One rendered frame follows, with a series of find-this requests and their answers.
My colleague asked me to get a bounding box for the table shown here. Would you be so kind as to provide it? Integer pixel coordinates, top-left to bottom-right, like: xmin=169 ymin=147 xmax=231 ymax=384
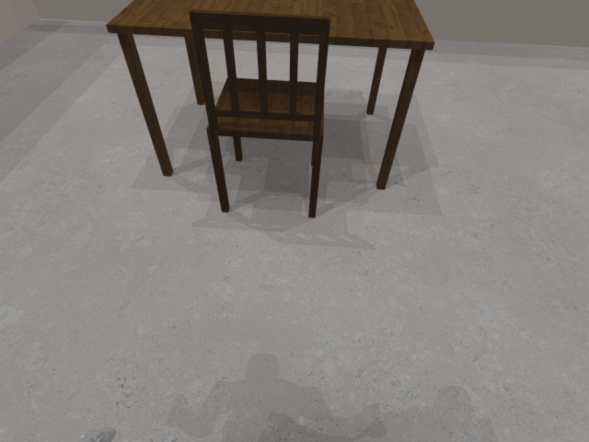
xmin=106 ymin=0 xmax=434 ymax=190

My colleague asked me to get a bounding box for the chair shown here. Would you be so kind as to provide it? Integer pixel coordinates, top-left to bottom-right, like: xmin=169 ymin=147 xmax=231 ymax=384
xmin=189 ymin=9 xmax=330 ymax=218

